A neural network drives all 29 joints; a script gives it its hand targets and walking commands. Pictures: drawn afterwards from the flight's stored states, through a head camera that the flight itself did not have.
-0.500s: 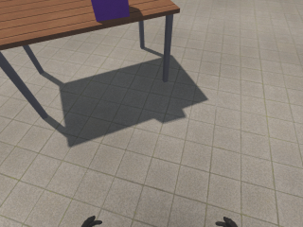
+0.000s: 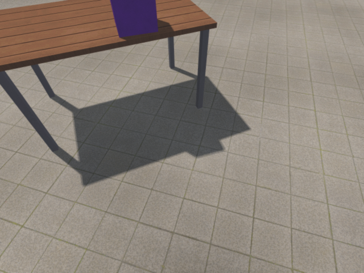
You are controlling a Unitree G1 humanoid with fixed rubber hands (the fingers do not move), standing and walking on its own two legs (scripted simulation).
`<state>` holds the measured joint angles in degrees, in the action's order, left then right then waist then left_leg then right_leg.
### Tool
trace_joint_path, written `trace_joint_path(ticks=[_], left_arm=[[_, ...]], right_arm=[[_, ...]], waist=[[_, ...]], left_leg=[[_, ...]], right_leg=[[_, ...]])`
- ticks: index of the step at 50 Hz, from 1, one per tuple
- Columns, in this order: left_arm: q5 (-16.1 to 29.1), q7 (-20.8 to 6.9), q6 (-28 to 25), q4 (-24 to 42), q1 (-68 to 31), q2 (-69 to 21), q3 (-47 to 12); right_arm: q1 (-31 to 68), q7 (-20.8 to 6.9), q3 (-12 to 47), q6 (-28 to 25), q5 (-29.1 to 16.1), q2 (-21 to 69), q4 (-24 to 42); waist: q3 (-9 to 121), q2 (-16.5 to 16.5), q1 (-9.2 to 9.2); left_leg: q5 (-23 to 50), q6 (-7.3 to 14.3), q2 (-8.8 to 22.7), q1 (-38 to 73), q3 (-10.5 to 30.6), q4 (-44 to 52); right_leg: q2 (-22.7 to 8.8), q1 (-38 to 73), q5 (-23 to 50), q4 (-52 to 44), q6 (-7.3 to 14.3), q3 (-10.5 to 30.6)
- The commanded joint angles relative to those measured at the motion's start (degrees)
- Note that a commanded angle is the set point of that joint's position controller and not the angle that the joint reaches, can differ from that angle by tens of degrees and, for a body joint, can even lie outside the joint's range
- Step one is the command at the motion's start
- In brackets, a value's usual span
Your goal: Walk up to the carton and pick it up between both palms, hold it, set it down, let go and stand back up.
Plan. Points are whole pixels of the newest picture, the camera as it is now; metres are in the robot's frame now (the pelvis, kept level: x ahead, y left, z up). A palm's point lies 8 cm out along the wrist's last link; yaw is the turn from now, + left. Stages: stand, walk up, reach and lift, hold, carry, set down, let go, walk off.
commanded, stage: stand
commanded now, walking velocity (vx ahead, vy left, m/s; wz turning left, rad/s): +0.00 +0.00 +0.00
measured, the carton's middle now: (131, 2) +1.33 +0.27 +0.04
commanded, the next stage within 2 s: walk up in 0.26 s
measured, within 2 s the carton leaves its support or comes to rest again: neither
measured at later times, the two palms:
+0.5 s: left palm out of the picture +0.01 +0.22 -0.14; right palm out of the picture +0.01 -0.20 -0.14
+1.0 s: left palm (42, 270) +0.16 +0.35 -0.13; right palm (262, 267) +0.16 -0.16 -0.12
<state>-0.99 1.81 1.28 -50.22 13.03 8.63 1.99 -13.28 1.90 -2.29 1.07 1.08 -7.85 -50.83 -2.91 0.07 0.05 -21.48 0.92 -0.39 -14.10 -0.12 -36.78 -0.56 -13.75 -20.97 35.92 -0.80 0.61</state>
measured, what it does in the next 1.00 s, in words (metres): walks ahead: left foot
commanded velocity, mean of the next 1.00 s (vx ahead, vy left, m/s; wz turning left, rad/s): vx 0.00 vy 0.00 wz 0.00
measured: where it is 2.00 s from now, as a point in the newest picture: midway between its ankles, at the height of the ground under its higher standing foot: (161, 203)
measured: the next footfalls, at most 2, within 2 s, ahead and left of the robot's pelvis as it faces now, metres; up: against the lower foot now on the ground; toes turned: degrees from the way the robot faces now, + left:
left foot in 0.72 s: +0.13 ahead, +0.15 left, +0.00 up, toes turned +12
right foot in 1.24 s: +0.46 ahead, +0.01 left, +0.00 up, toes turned +7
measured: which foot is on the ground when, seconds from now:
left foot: down 0.00-0.56, up 0.58-0.70, down 0.72-1.00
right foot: down 0.00-0.74, up 0.76-1.00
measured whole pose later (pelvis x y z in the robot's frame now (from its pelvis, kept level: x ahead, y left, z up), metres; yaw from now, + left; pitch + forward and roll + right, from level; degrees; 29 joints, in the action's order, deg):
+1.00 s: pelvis +0.14 +0.08 +0.00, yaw +11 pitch -5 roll +2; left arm -3.0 -2.1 0.3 -49.0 15.5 15.9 3.6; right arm -26.7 1.5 -2.9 -4.2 3.1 -9.8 -50.7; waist -4.1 5.1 1.2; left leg -22.3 5.9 -6.9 -6.8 -3.5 -33.8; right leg -5.6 -35.0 -15.2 65.8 -0.3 0.7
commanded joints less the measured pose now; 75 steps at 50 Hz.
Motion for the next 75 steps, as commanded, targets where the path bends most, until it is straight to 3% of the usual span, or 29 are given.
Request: trace_joint_path(ticks=[1, 22, 23, 24, 26, 27, 28, 29, 32, 34, 35, 36, 37, 38, 39, 40, 44, 49, 53, 59, 61, 62, 63, 64, 65, 66, 68, 70, 75], left_arm=[[-0.01, 0.48, -1.56, 1.76, 1.79, 6.2, 1.61], [0.22, 1.34, -1.79, -11.17, 5.98, 3.24, 1.08], [-1.93, 0.54, -3.39, -4.91, 5.73, 8.11, 2.85], [-2.14, 0.13, -3.66, -4.89, 5.46, 9.97, 4.0], [-2.13, -0.25, -3.99, -5.74, 11.82, 9.36, 3.97], [-1.91, -0.11, -4.41, -6.12, 14.79, 10.31, 4.13], [-2.05, 0.24, -4.82, -6.55, 15.7, 12.75, 4.6], [-2.56, 0.73, -5.13, -5.47, 13.9, 13.07, 4.56], [-3.3, 0.8, -5.68, -3.85, 9.15, 12.28, 3.64], [-3.23, -0.2, -5.39, -2.95, 3.99, 12.14, 3.09], [-2.54, -0.71, -4.99, -2.03, -0.44, 12.54, 2.8], [-2.7, -1.31, -4.68, -1.38, -1.81, 11.73, 2.45], [-3.01, -2.08, -4.56, 0.99, -0.91, 7.68, 1.11], [-2.28, -2.28, -3.72, 3.56, 1.32, 8.51, 0.95], [-1.18, -2.37, -2.6, 3.97, 1.46, 11.73, 2.21], [-1.05, -2.44, -2.07, 5.09, 1.03, 12.92, 2.46], [-2.16, -3.19, -2.91, 3.55, 5.36, 11.92, 2.36], [-1.84, -4.41, -2.02, 8.09, 0.72, 9.4, 1.62], [-1.35, -4.71, -2.89, 13.36, -7.13, 8.12, 0.71], [-1.25, -4.42, -3.57, 16.73, -12.03, 8.35, 1.51], [-0.96, -3.99, -3.98, 16.54, -8.31, 9.08, 2.12], [-1.07, -3.5, -4.34, 14.64, -1.09, 9.64, 2.61], [-1.64, -2.79, -5.09, 12.38, 8.99, 12.7, 3.95], [-2.43, -1.93, -5.23, 10.91, 17.51, 18.16, 5.37], [-1.75, -1.3, -4.3, 10.57, 19.36, 21.27, 6.52], [-1.56, -0.58, -3.7, 11.88, 13.21, 18.64, 5.67], [-0.77, -0.34, -4.08, 12.24, 8.24, 14.9, 3.53], [-0.76, -0.85, -4.97, 12.95, 3.77, 12.67, 2.25], [-1.63, -1.67, -6.0, 11.85, 4.51, 13.54, 2.27]], right_arm=[[-1.62, 0.43, -1.52, -1.54, -0.06, -6.21, 1.83], [-4.4, 0.89, -1.5, -1.9, -0.27, -4.08, -10.8], [-9.29, 0.25, -2.1, -2.92, 0.73, -7.37, -7.96], [-8.47, -0.3, -2.98, -2.99, 0.79, -9.15, -7.02], [-1.76, -0.89, -3.02, -2.85, 0.93, -9.15, -3.38], [1.03, -1.25, -2.8, -3.06, 1.13, -7.73, -1.19], [2.19, -1.52, -2.83, -3.07, 1.49, -7.05, 0.92], [1.46, -1.66, -2.67, -3.23, 2.42, -6.54, 2.0], [-2.7, -2.2, -3.18, -4.22, 2.01, -6.32, 4.04], [-8.71, -2.94, -3.29, -4.95, 1.2, -5.52, 3.3], [-17.35, -3.1, -3.75, -5.5, 0.93, -4.76, 1.1], [-29.01, -2.77, -5.41, -5.91, 1.11, -6.51, -2.3], [-36.32, -1.77, -6.51, -5.98, 1.94, -11.11, -3.83], [-32.23, -1.08, -6.41, -5.28, 2.19, -15.6, -1.58], [-26.54, -0.14, -6.61, -4.13, 1.25, -17.58, 0.22], [-23.76, 0.39, -6.43, -4.01, 1.17, -18.16, 1.78], [-13.94, 0.42, -3.72, -6.19, 1.65, -13.11, 4.73], [-15.63, -0.04, -2.62, -7.47, 2.15, -12.39, 4.72], [-18.06, -0.5, -2.78, -7.6, 1.59, -13.41, 5.15], [-20.95, -0.71, -3.3, -6.16, 1.12, -15.88, 5.91], [-19.58, -0.64, -3.25, -5.6, 1.35, -16.36, 6.84], [-18.23, -0.84, -3.14, -5.4, 1.01, -16.17, 7.12], [-17.97, -1.14, -2.29, -5.42, 0.65, -14.38, 8.31], [-20.49, -1.41, -1.13, -5.36, -0.23, -11.04, 10.01], [-22.18, -1.04, -1.52, -4.23, -1.82, -10.86, 11.71], [-21.46, -0.6, -1.89, -3.57, -0.74, -13.4, 12.08], [-15.02, -1.26, -2.71, -3.99, 0.79, -14.11, 13.23], [-16.69, -2.36, -2.55, -3.57, 1.28, -10.59, 13.44], [-15.27, -3.34, -2.85, -3.77, 1.19, -9.74, 14.79]], waist=[[1.68, -1.32, 0.0], [-1.17, 0.64, -0.46], [3.0, 3.02, -1.88], [0.51, 1.75, -2.28], [-4.19, 1.26, -6.25], [-6.07, 5.18, -8.01], [-9.33, 10.09, -8.35], [-12.32, 8.35, -7.64], [-13.51, 5.58, -3.69], [-11.46, 6.37, 0.2], [-8.39, 5.63, 5.16], [-3.13, -2.84, 10.6], [-0.56, -17.16, 12.6], [0.5, -16.67, 8.95], [-3.64, -10.99, 7.16], [-7.43, -8.87, 6.43], [-8.87, -2.53, 1.25], [-10.57, -0.89, 0.54], [-9.22, -2.73, 2.53], [-8.78, -3.3, 4.51], [-6.93, -2.58, 1.96], [-3.29, -1.05, -2.17], [3.94, 2.86, -6.57], [14.0, 13.68, -8.53], [16.46, 15.73, -8.3], [14.24, 9.01, -7.17], [5.85, 1.2, -5.28], [1.22, 2.5, -1.0], [1.96, 6.53, -1.54]], left_leg=[[20.09, 2.36, 4.16, 1.49, 5.49, 9.72], [22.65, 2.09, 4.31, 6.68, 4.88, 15.19], [-8.01, 4.62, 4.55, 1.99, 10.44, 10.96], [-21.77, 5.76, 4.99, -4.07, 14.46, 10.7], [-23.8, 4.48, 3.05, -16.83, 12.44, 7.2], [-19.26, 2.63, 0.06, -23.71, 7.94, -0.64], [-12.53, 1.1, -1.48, -29.21, 1.9, -12.4], [-11.13, 0.25, 2.53, -33.06, 2.36, -19.69], [-9.35, -0.24, 7.73, -30.58, 4.56, -16.81], [-5.96, 0.28, 6.37, -13.98, 2.25, -3.99], [2.6, 0.44, 2.51, 2.46, -1.04, 3.33], [7.07, 0.0, -0.73, 18.88, 0.23, 5.77], [1.46, 0.45, 5.96, 24.71, 15.21, 11.3], [-19.98, 4.25, 13.38, 18.09, 42.04, 24.14], [-33.6, 9.28, 18.43, 12.75, 50.48, 28.56], [-33.41, 11.56, 21.02, 8.69, 52.78, 29.74], [0.46, 10.66, 18.68, 3.09, 29.9, 21.97], [18.59, 10.59, 14.23, 0.44, 18.24, 22.28], [34.05, 9.06, 11.43, 4.69, 12.92, 18.41], [35.1, 8.64, 13.71, 9.32, 15.09, 17.18], [38.34, 7.76, 13.14, 8.73, 13.14, 12.08], [40.2, 6.95, 11.37, 5.14, 10.48, 3.24], [33.33, 5.68, 6.76, -1.75, 7.86, -11.6], [11.28, 2.37, -0.04, -11.89, 3.51, -32.91], [-12.26, -0.52, -5.42, -21.2, 1.71, -45.0], [-11.94, 0.01, -1.06, -24.3, 5.11, -49.37], [-5.84, -0.22, 1.81, -24.26, 5.25, -48.41], [-3.28, -0.36, 4.48, -19.11, 5.76, -40.98], [-2.22, -0.65, 4.82, -18.05, 2.73, -31.86]], right_leg=[[-2.48, 0.89, 17.38, -7.57, 3.51, 3.26], [-3.48, 5.49, 19.02, -13.13, 2.16, 3.03], [-3.92, 7.72, -5.98, -8.16, 4.62, 1.56], [-4.48, 6.29, -17.3, -7.09, 6.27, 4.68], [-6.83, 9.19, -22.91, -10.61, 8.1, 8.62], [-11.14, 12.99, -26.04, -16.38, 10.73, 15.3], [-19.62, 14.04, -29.54, -24.21, 15.19, 25.99], [-25.48, 12.74, -24.97, -26.86, 17.89, 30.39], [-26.68, 10.68, -3.82, -24.11, 17.95, 21.73], [-19.42, 1.0, 0.31, -17.32, 12.79, 5.85], [-13.72, -8.03, -0.59, -10.1, 9.38, -2.61], [-7.79, -16.41, 1.53, 8.83, 6.34, -8.81], [-1.46, -26.4, -10.16, 27.46, 2.57, -10.7], [1.62, -28.68, -11.65, 32.43, 2.48, 0.38], [-0.65, -30.56, -10.9, 36.58, 3.28, 3.03], [-2.56, -32.83, -8.87, 39.56, 3.41, 3.75], [-7.39, -28.58, 0.49, 36.68, 1.26, 5.16], [-7.58, -26.72, 10.58, 25.68, 0.19, 1.88], [-6.26, -23.11, 16.34, 10.89, 1.22, -1.24], [-3.96, -18.52, 15.82, 4.5, 3.87, -4.03], [-2.12, -11.22, 11.44, -0.13, 4.8, -4.1], [-0.54, -0.24, 11.89, -3.4, 5.5, -4.55], [-1.81, 14.72, 12.44, -5.22, 8.02, -0.73], [-17.07, 27.52, 9.78, -7.59, 13.22, 19.11], [-28.23, 31.74, 10.36, -14.41, 21.02, 38.7], [-28.61, 28.17, 0.09, -16.78, 22.94, 41.61], [-23.4, 15.98, 2.43, -18.94, 18.91, 25.38], [-19.02, 4.22, 8.32, -18.78, 15.36, 13.17], [-17.74, 1.07, 6.5, -19.58, 17.53, 7.38]])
